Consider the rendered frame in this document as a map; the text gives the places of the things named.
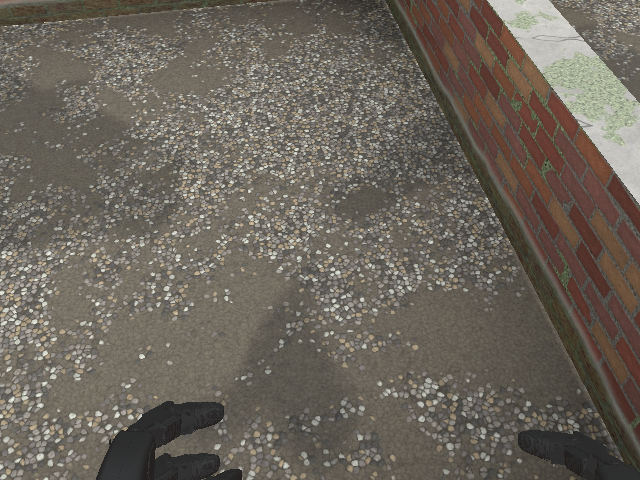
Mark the left robot hand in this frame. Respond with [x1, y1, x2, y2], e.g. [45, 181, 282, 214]
[96, 401, 242, 480]

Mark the right robot hand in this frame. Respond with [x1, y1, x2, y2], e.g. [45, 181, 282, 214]
[518, 430, 640, 480]

